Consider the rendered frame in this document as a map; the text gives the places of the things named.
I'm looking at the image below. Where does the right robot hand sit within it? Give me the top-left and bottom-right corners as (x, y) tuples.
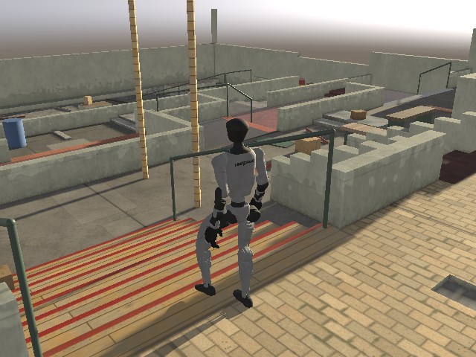
(249, 198), (262, 210)

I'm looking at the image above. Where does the robot left upper arm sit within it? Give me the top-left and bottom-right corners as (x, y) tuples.
(211, 152), (230, 198)

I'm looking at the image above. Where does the robot right forearm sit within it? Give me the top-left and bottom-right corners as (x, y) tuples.
(254, 182), (268, 202)

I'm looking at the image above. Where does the robot right upper arm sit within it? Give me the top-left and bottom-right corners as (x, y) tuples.
(249, 147), (268, 185)

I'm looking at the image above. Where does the robot left forearm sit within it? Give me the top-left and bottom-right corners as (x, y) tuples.
(209, 187), (226, 229)

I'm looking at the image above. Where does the robot left shin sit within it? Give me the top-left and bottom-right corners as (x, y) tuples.
(196, 239), (211, 288)

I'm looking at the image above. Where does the left robot hand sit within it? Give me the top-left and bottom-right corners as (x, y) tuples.
(205, 226), (222, 248)

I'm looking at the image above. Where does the humanoid robot torso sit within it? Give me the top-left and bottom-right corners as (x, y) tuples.
(225, 145), (256, 224)

